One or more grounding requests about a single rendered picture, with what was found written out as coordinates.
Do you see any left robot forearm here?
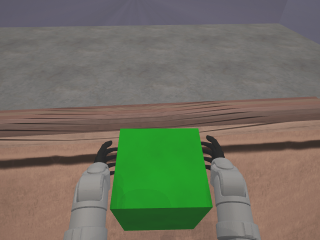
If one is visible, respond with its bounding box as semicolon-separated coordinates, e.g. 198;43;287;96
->
63;162;111;240

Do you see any right robot hand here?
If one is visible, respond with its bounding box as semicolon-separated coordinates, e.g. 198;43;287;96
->
201;135;225;170

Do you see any carton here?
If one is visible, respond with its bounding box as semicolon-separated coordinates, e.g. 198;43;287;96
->
110;128;213;231

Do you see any left robot hand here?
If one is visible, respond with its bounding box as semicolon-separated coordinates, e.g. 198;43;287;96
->
94;140;118;176

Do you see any right robot forearm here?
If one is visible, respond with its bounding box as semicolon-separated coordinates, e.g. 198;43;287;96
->
210;157;261;240

